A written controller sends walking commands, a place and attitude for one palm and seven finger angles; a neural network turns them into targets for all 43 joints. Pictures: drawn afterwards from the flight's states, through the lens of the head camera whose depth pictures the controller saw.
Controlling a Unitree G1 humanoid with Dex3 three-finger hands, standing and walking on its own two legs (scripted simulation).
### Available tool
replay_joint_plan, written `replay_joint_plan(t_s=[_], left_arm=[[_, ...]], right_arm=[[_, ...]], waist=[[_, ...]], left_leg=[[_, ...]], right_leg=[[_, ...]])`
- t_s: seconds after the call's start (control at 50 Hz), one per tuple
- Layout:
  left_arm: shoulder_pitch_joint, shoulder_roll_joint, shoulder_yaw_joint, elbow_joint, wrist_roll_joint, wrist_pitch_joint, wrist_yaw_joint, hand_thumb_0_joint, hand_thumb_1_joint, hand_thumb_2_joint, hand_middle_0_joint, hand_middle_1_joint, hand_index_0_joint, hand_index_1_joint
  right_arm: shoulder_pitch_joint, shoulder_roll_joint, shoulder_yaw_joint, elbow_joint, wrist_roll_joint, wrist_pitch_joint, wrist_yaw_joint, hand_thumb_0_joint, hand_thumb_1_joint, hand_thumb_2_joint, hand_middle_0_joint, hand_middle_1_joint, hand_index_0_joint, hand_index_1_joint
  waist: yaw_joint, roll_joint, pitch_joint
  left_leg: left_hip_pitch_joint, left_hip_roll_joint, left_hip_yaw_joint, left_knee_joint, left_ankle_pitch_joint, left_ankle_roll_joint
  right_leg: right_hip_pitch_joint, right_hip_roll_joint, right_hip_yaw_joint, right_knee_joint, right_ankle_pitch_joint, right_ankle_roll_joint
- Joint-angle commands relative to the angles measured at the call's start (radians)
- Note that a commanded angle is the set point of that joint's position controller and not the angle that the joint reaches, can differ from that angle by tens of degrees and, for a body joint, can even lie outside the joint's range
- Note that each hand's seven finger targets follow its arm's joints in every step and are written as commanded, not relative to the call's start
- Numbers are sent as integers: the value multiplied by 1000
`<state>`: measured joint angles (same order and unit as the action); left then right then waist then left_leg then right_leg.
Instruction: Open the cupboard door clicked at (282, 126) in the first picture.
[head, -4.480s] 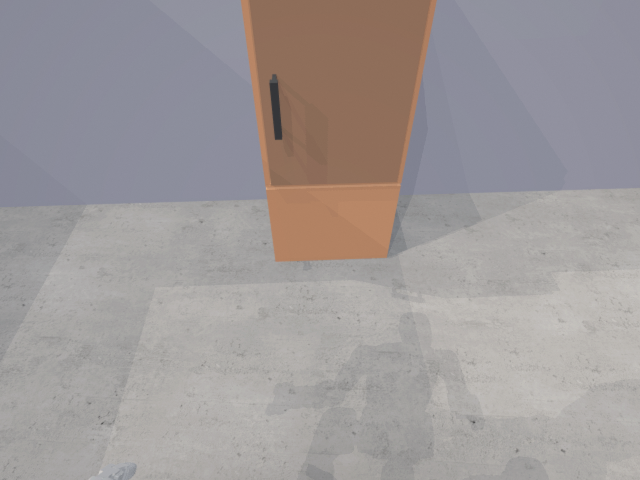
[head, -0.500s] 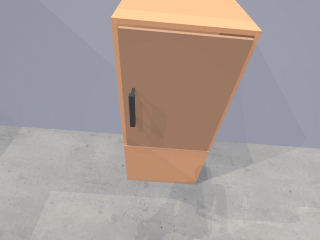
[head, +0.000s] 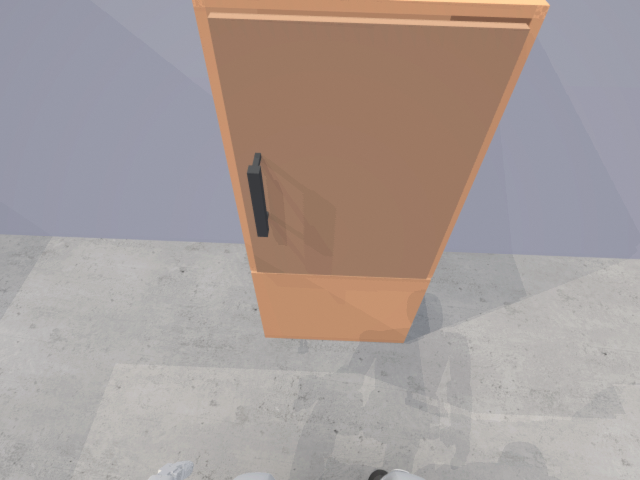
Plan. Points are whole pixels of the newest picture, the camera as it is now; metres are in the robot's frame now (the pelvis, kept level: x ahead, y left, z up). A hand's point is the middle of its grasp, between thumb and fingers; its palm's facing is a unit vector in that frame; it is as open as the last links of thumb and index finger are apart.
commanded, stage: come to a stop and stand still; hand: left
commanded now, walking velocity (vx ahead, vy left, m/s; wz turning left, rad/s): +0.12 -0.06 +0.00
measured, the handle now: (260, 196) +0.59 +0.15 -0.04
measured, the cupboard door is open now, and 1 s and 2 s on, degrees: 0 0 0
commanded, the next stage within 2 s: look again from close up in 1.22 s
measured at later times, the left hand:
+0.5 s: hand out of the picture -0.06 +0.23 -0.16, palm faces -0.02 -0.99 -0.14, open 7.4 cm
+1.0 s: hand out of the picture -0.03 +0.13 -0.15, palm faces -0.01 -0.98 -0.21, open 7.2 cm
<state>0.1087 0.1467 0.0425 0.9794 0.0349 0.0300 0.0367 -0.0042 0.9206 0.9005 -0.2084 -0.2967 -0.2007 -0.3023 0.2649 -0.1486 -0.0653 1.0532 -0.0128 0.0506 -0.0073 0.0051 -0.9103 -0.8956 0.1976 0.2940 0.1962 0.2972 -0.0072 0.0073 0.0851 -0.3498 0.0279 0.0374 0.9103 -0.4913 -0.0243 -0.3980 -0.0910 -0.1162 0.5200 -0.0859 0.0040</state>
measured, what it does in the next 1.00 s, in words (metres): steps on the spot: left foot, then right foot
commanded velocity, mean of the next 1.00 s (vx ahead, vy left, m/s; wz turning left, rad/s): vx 0.03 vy -0.07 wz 0.00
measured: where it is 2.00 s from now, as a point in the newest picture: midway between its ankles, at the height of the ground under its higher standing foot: outside the picture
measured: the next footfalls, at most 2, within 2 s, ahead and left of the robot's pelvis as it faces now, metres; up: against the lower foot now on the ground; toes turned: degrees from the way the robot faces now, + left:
left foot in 0.06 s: +0.02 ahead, +0.12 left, +0.00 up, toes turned +3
right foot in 0.72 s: +0.00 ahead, -0.13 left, +0.00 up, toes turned -6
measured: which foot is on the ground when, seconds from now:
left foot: up 0.00-0.04, down 0.06-1.00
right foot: down 0.00-0.06, up 0.08-0.70, down 0.72-1.00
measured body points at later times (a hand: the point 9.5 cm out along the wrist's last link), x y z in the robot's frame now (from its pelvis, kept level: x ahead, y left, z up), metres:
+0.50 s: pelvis -0.03 +0.05 +0.03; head -0.02 +0.09 +0.48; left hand -0.06 +0.28 -0.15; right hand -0.08 -0.16 -0.11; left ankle -0.02 +0.12 -0.72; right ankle -0.08 -0.12 -0.65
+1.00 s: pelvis -0.03 -0.03 +0.02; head -0.03 -0.05 +0.47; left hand -0.02 +0.18 -0.14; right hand -0.07 -0.23 -0.15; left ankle -0.02 +0.12 -0.72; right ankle -0.04 -0.13 -0.72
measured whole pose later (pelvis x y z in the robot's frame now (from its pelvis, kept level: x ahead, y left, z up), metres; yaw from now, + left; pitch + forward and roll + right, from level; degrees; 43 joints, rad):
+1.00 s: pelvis -0.03 -0.03 +0.02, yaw -2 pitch -1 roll +0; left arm 0.28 0.13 0.00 1.14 0.00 0.00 0.04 0.01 0.95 0.90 -0.20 -0.30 -0.20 -0.30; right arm 0.32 -0.11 -0.02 1.16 -0.02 0.01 -0.02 0.00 -0.91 -0.90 0.20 0.29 0.20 0.30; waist -0.02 0.03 0.02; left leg -0.17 0.08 0.06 0.42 -0.21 -0.05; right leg -0.17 0.00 -0.06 0.45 -0.26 -0.03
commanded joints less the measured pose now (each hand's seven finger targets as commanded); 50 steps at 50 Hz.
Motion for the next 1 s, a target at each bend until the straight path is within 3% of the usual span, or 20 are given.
replay_joint_plan(t_s=[0.0, 0.02, 0.04, 0.06, 0.08, 0.1, 0.12, 0.16, 0.24, 0.34, 0.4, 0.58, 0.64, 0.66, 0.68, 0.72, 0.74, 0.78, 0.92, 0.98], left_arm=[[12, 196, 52, -55, 3, 6, 12, 0, 900, 900, -200, -300, -200, -300], [10, 173, 45, -59, -6, 14, 7, 0, 900, 900, -200, -300, -200, -300], [38, 107, 32, -62, -18, 21, 2, 0, 900, 900, -200, -300, -200, -300], [35, 54, 21, -67, -27, 27, 1, 0, 900, 900, -200, -300, -200, -300], [48, 85, 28, -52, -17, 30, -3, 0, 900, 900, -200, -300, -200, -300], [83, 106, 35, -22, -6, 32, -9, 0, 900, 900, -200, -300, -200, -300], [124, 106, 40, 2, -2, 26, -19, 0, 900, 900, -200, -300, -200, -300], [195, 89, 32, 44, -4, 13, -27, 0, 900, 900, -200, -300, -200, -300], [214, 108, 34, 56, -7, 7, -26, 0, 900, 900, -200, -300, -200, -300], [227, 98, 34, 64, -10, 28, -22, 0, 900, 900, -200, -300, -200, -300], [230, 89, 29, 76, -12, 33, -22, 0, 900, 900, -200, -300, -200, -300], [180, 20, -5, 92, -21, 13, -15, 0, 900, 900, -200, -300, -200, -300], [238, 17, -7, 124, -22, -4, -9, 0, 900, 900, -200, -300, -200, -300], [253, 34, -7, 135, -22, -12, -3, 0, 900, 900, -200, -300, -200, -300], [255, 57, -9, 140, -23, -23, 4, 0, 900, 900, -200, -300, -200, -300], [216, 103, -14, 134, -27, -35, 6, 0, 900, 900, -200, -300, -200, -300], [203, 103, -16, 134, -27, -36, 2, 0, 900, 900, -200, -300, -200, -300], [203, 86, -18, 134, -29, -41, 2, 0, 900, 900, -200, -300, -200, -300], [230, 74, -23, 131, -31, -47, 5, 0, 900, 900, -200, -300, -200, -300], [242, 76, -23, 134, -31, -52, 5, 0, 900, 900, -200, -300, -200, -300]], right_arm=[[252, -23, -1, 7, 1, -17, 0, 0, -900, -900, 200, 300, 200, 300], [294, -41, 2, 16, -2, -23, -2, 0, -900, -900, 200, 300, 200, 300], [275, -96, -6, 5, -13, -35, -7, 0, -900, -900, 200, 300, 200, 300], [180, -164, -16, -43, -24, -41, -15, 0, -900, -900, 200, 300, 200, 300], [70, -172, -8, -79, -25, -44, -26, 0, -900, -900, 200, 300, 200, 300], [7, -151, 0, -84, -25, -51, -28, 0, -900, -900, 200, 300, 200, 300], [-7, -129, 8, -86, -23, -59, -32, 0, -900, -900, 200, 300, 200, 300], [24, -130, 10, -75, -15, -75, -39, 0, -900, -900, 200, 300, 200, 300], [146, -117, 8, -27, -6, -85, -57, 0, -900, -900, 200, 300, 200, 300], [203, -115, 7, 16, -8, -79, -76, 0, -900, -900, 200, 300, 200, 300], [208, -108, 9, 36, -7, -76, -77, 0, -900, -900, 200, 300, 200, 300], [157, -102, 5, 77, -12, -63, -48, 0, -900, -900, 200, 300, 200, 300], [137, -91, 6, 82, -5, -62, -42, 0, -900, -900, 200, 300, 200, 300], [145, -64, 10, 86, 1, -61, -39, 0, -900, -900, 200, 300, 200, 300], [154, -27, 19, 86, 6, -60, -35, 0, -900, -900, 200, 300, 200, 300], [162, 24, 38, 88, 4, -56, -24, 0, -900, -900, 200, 300, 200, 300], [164, 20, 39, 93, -1, -55, -22, 0, -900, -900, 200, 300, 200, 300], [175, -4, 35, 101, -7, -45, -23, 0, -900, -900, 200, 300, 200, 300], [150, -22, 37, 103, -2, -52, -25, 0, -900, -900, 200, 300, 200, 300], [130, -27, 37, 98, 0, -52, -28, 0, -900, -900, 200, 300, 200, 300]], waist=[[-38, -221, -128], [-56, -140, -111], [-50, 118, -62], [-41, 351, 56], [-8, 281, 109], [31, 264, 106], [43, 141, 99], [36, 51, 51], [-8, 81, -24], [-27, 100, -42], [-30, 138, -38], [-25, 154, -8], [13, 115, -15], [18, 65, -14], [14, -5, -14], [-8, -71, 33], [-14, -70, 43], [-15, -188, 56], [-6, -61, 17], [-5, -54, -13]], left_leg=[[227, -20, 49, -310, 98, 18], [267, -14, 20, -443, 117, 23], [183, 123, -213, -640, -94, 55], [-54, 311, -470, -862, -333, 96], [-207, 335, -479, -910, -352, 122], [-215, 290, -413, -892, -282, 91], [-164, 245, -340, -850, -195, 69], [32, 208, -239, -800, -44, 66], [291, 229, -197, -743, 274, 40], [361, 284, -197, -698, 553, 81], [355, 281, -189, -697, 563, 98], [181, 241, -189, -715, 276, 164], [95, 195, -149, -654, 241, 122], [48, 158, -119, -616, 211, 89], [6, 115, -75, -566, 201, 54], [52, 46, -14, -524, 193, 24], [104, 37, -8, -528, 242, 24], [150, 46, 4, -499, 263, 21], [178, 76, -1, -531, 356, 18], [200, 78, 2, -525, 371, 14]], right_leg=[[-73, -163, 197, -249, -416, -80], [-129, -115, 164, -159, -481, -40], [-196, -15, 99, 45, -501, 2], [-199, 90, 56, 260, -409, 34], [-118, 54, 180, 350, -318, 15], [-94, 56, 205, 425, -269, 11], [-102, 73, 201, 488, -219, 14], [-173, 85, 176, 535, -164, 30], [-225, 77, 188, 502, -152, 51], [-181, 66, 196, 467, -225, 58], [-144, 55, 185, 428, -248, 57], [74, 40, 86, 114, -315, 30], [223, 47, 58, -94, -135, 25], [289, 28, 84, -173, -82, 23], [324, -35, 171, -212, -106, 1], [182, -129, 240, -269, -228, -56], [118, -104, 226, -260, -250, -56], [67, -69, 222, -288, -303, -53], [140, -33, 182, -231, -101, -39], [165, -32, 183, -225, -26, -40]])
